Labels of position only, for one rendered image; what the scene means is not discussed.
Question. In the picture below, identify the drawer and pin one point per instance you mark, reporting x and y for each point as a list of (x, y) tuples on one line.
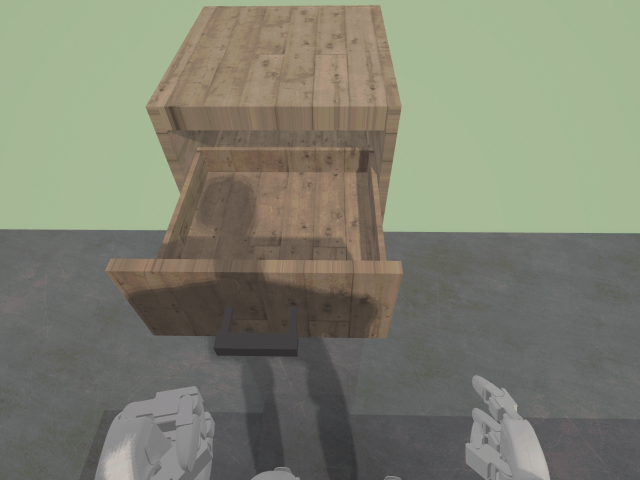
[(264, 229)]

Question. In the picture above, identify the cabinet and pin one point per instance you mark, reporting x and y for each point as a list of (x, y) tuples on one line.
[(280, 76)]

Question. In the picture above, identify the handle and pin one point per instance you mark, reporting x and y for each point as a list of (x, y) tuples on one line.
[(256, 344)]

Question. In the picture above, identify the robot right hand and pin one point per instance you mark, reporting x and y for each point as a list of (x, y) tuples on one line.
[(513, 451)]

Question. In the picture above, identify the robot left hand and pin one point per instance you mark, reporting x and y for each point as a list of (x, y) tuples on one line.
[(172, 430)]

